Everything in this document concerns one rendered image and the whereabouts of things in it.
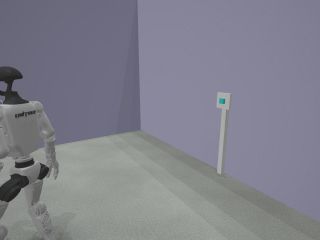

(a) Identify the humanoid robot torso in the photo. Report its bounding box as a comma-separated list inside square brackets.
[0, 98, 41, 189]

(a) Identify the left robot upper arm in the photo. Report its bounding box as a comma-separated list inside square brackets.
[0, 105, 10, 159]

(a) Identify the right robot upper arm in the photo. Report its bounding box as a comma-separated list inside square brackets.
[30, 101, 55, 139]

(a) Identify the left robot thigh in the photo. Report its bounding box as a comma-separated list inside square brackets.
[0, 175, 23, 240]

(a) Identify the robot right hand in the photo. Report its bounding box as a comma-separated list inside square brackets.
[45, 159, 59, 180]

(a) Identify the panel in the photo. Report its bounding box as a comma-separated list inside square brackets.
[216, 92, 232, 175]

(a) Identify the robot right forearm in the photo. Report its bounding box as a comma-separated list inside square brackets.
[44, 133, 56, 161]

